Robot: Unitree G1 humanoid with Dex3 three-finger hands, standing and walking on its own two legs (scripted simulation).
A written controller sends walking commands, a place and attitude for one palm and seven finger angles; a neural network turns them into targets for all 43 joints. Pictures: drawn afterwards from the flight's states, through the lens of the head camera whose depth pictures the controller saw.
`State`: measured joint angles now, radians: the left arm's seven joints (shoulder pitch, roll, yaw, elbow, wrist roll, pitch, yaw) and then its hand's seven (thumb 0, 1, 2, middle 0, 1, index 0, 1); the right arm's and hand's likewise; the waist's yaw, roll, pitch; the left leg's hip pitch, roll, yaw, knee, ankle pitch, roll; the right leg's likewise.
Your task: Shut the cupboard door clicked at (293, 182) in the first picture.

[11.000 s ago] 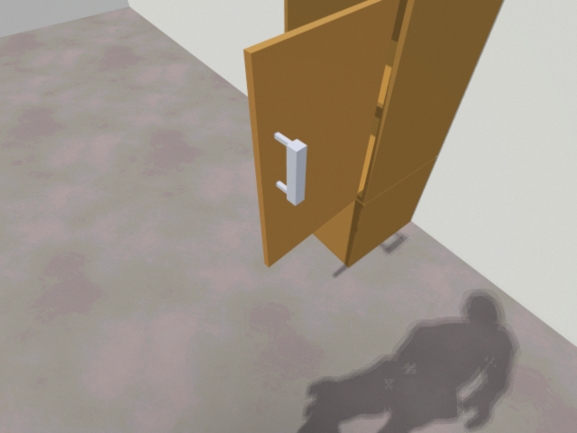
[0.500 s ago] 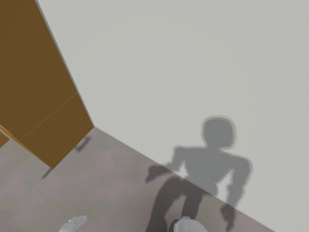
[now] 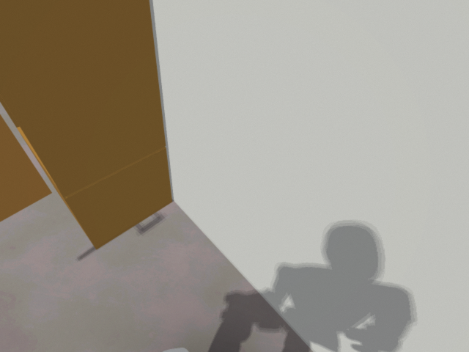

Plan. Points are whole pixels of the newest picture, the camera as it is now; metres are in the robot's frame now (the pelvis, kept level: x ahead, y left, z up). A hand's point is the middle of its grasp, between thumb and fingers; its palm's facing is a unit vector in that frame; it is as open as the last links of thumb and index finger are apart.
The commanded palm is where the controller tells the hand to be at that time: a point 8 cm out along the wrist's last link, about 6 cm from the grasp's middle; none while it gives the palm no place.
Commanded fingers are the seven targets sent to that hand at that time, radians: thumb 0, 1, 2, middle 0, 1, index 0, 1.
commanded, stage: turn to face it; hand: left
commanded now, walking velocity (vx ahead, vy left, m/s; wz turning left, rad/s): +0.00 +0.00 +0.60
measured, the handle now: out of the picture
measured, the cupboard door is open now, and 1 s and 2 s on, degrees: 95 95 95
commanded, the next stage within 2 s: take the last steps up to it in 1.44 s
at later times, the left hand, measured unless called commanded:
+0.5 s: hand out of the picture +0.07 +0.19 -0.14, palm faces +0.24 -0.94 -0.26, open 7.4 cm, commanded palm none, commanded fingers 0.00 0.90 0.90 -0.20 -0.30 -0.20 -0.30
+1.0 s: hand out of the picture -0.09 +0.13 -0.16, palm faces +0.60 -0.76 -0.25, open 7.3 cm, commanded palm none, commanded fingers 0.00 0.90 0.90 -0.20 -0.30 -0.20 -0.30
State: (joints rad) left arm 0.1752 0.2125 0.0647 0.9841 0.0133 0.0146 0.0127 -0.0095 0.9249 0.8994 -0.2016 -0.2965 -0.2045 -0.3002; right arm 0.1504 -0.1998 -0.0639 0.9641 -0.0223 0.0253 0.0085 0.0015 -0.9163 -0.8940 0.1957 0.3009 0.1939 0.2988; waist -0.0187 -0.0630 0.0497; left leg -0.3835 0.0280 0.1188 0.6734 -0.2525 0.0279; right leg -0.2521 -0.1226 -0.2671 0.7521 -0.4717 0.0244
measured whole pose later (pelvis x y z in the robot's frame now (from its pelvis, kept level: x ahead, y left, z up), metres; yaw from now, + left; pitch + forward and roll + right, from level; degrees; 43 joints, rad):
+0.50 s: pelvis +0.01 -0.03 +0.02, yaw +15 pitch +2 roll -1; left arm 0.11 0.23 0.06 0.90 0.01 0.05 0.02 0.01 0.91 0.90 -0.20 -0.30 -0.20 -0.30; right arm 0.21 -0.22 -0.07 0.96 -0.02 0.05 0.00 0.00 -0.90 -0.89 0.20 0.30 0.20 0.30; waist -0.04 0.02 0.08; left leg -0.37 -0.07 -0.12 0.49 -0.15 0.03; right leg -0.37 -0.01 0.01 0.77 -0.42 0.07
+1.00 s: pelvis +0.01 -0.06 +0.01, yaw +36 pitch +0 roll +1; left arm 0.28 0.23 0.05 0.93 0.02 0.01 0.01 0.01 0.91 0.90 -0.20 -0.30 -0.21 -0.30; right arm 0.06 -0.26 -0.07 0.92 -0.01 0.08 0.02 0.00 -0.91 -0.89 0.19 0.30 0.19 0.30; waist 0.03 -0.04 0.10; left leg -0.31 0.01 0.10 0.68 -0.38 -0.05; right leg -0.19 -0.16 -0.28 0.60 -0.39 0.02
